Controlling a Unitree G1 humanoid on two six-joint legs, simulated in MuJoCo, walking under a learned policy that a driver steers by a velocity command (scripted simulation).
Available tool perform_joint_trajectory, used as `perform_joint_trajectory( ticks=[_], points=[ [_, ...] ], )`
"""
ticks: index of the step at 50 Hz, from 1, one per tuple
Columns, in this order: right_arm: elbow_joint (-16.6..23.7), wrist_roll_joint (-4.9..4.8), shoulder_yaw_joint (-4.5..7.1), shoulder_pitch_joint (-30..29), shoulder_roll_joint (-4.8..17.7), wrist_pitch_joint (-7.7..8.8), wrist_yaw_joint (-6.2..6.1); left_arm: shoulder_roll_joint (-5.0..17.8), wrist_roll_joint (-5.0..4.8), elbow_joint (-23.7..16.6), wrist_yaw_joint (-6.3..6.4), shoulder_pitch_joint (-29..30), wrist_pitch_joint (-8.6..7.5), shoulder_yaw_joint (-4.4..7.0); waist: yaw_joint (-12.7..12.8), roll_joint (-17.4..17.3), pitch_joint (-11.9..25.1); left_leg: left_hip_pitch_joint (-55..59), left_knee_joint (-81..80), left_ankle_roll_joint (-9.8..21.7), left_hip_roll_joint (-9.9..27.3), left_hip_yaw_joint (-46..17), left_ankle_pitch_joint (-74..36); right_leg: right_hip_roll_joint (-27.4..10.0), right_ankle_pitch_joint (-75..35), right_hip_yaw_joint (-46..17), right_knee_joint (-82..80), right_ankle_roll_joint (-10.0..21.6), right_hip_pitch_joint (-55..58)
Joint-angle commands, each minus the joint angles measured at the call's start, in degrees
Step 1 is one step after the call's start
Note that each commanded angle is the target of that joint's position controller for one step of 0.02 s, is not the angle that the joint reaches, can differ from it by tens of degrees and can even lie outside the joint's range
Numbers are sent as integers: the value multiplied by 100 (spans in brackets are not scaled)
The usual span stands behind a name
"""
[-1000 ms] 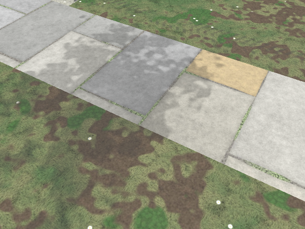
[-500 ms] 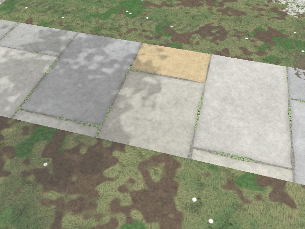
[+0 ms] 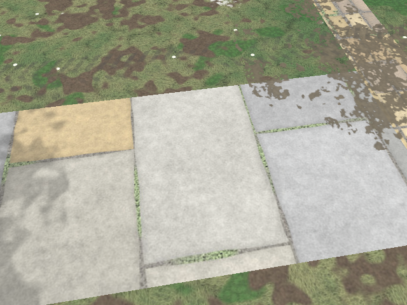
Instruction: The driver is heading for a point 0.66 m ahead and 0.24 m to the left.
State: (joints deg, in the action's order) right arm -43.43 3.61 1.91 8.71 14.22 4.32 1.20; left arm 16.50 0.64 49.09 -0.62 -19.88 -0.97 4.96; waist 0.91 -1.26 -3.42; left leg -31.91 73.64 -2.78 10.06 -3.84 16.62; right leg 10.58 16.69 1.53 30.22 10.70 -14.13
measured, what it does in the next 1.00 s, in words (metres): walks ahead, turning left: left foot, then right foot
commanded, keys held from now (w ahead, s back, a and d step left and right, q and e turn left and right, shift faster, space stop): w+shift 0.08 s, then w+q+shift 0.54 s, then shift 0.38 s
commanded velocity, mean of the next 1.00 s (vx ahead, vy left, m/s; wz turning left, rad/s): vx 0.79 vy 0.00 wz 0.28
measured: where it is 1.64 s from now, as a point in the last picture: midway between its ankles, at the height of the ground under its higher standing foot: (211, 161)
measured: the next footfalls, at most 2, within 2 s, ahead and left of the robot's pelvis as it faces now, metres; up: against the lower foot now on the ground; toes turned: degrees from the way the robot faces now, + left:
left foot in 0.30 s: +0.51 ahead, +0.05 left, +0.00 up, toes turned -1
right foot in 0.72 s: +0.94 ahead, -0.11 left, +0.00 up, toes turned +16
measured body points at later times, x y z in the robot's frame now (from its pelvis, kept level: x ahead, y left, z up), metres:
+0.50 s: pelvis +0.48 +0.01 +0.01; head +0.50 +0.00 +0.46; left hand +0.66 +0.25 -0.07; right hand +0.45 -0.28 -0.13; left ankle +0.47 +0.05 -0.72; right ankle +0.50 -0.14 -0.63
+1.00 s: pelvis +0.88 -0.01 +0.02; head +0.93 +0.00 +0.47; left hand +0.82 +0.28 -0.10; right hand +1.16 -0.19 -0.07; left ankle +0.93 +0.15 -0.67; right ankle +0.90 -0.12 -0.72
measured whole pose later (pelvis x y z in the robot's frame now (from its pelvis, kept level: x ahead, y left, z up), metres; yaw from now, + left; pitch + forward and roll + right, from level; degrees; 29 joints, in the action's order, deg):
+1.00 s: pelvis +0.88 -0.01 +0.02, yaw +20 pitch +2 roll -1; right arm -38.4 -0.6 2.6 5.3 18.4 2.7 0.2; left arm 17.4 -0.5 47.6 -0.2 -16.4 -5.3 2.8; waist 4.1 -2.3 -4.1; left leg -36.0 47.0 -1.5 1.8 -2.7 11.0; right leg 0.6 10.5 5.1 18.7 1.5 -10.5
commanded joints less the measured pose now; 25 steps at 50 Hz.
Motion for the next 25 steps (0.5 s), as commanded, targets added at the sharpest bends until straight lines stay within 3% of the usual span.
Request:
perform_joint_trajectory(
  ticks=[1,4,7,9,11,12,13,14,15,16,17,18,19,20,21,22,24,25],
  points=[
    [380,43,59,51,547,-161,38,687,-72,-498,32,85,-334,100,-190,10,-138,-827,-726,-160,88,271,-360,-1439,264,-2320,-2222,818,-113],
    [692,-16,-20,-890,472,-127,106,582,-61,-315,-10,-553,-441,35,184,88,-479,-1005,-2244,-39,-169,571,-1495,-1224,-1366,-1857,-2390,498,182],
    [793,-142,-121,-1306,280,-51,207,576,-150,-128,11,-962,-531,-20,461,346,-324,-543,-3512,335,-535,1050,-2600,-1268,-3486,-1304,-2510,35,845],
    [843,-228,-126,-1534,317,-26,208,593,-112,-20,45,-1017,-586,-76,502,339,-254,-242,-4093,630,-745,1225,-2846,-1384,-4394,-971,-2665,-214,1420],
    [771,-263,-70,-1291,529,-13,169,858,-10,36,116,-907,-616,-56,255,609,62,226,-4328,875,-1128,1321,-2530,-1580,-6323,-629,-2300,-433,2152],
    [671,-285,-13,-962,692,-28,141,1018,77,61,180,-842,-591,-21,8,791,320,512,-4301,963,-1363,1317,-2125,-1744,-7389,-511,-1877,-547,2505],
    [466,-330,66,-294,897,-60,97,1112,216,72,243,-735,-527,8,-372,891,664,997,-4201,1054,-1588,1265,-1697,-1877,-8268,-395,-1091,-639,2750],
    [119,-382,165,800,1108,-99,44,1157,355,30,296,-508,-442,38,-884,960,1074,1787,-4104,1131,-1723,1237,-1392,-1939,-8783,-259,123,-682,2743],
    [-302,-384,263,2131,1233,-128,-17,1233,389,-70,324,-37,-356,68,-1596,796,1357,2921,-4449,1302,-1556,1125,-1305,-1821,-8468,44,2002,-735,2125],
    [-538,-341,393,3061,1495,-185,-86,914,377,-291,298,444,-407,-16,-1915,15,1543,4287,-3877,1626,-867,99,-191,-1216,-4907,99,4698,-717,375],
    [-589,-216,469,2395,1757,-214,-29,206,16,-551,86,-319,-568,-179,-682,-2222,1722,5691,-5026,2863,503,-4009,556,3,868,-345,6594,-1172,-2712],
    [-318,-246,442,1615,1326,-198,52,443,121,-645,99,-72,-668,-295,-672,-799,1556,5269,-5779,2915,585,-4697,1324,-527,327,-1036,6463,-902,-3203],
    [-305,-284,375,1420,992,-172,50,615,159,-745,49,428,-732,-295,-559,2,1062,4436,-5932,2736,516,-4087,1560,-878,-49,-1161,6058,-856,-3125],
    [-398,-257,313,1397,711,-149,37,592,224,-825,22,649,-763,-343,-351,700,587,3461,-6145,2485,287,-3568,1153,-1097,-210,-1021,5425,-792,-2833],
    [-453,-254,283,1378,701,-90,-21,516,335,-993,6,912,-693,-381,-177,808,259,2702,-6202,2332,14,-3119,695,-1249,-122,-1013,5096,-877,-2639],
    [-535,-279,239,1343,696,-42,-59,377,447,-1071,-23,849,-573,-447,77,706,34,2107,-6320,2242,-252,-2761,512,-1341,-67,-929,4808,-966,-2489],
    [-534,-330,270,1367,902,81,-39,291,474,-1320,-45,1058,-398,-546,207,393,-275,1242,-6544,2257,-524,-2316,277,-1573,43,-686,3945,-1129,-2419],
    [-475,-340,298,1358,988,121,-34,311,439,-1515,-68,1434,-388,-588,145,355,-416,826,-6735,2239,-657,-2103,58,-1625,-272,-512,3265,-1215,-2237]
  ],
)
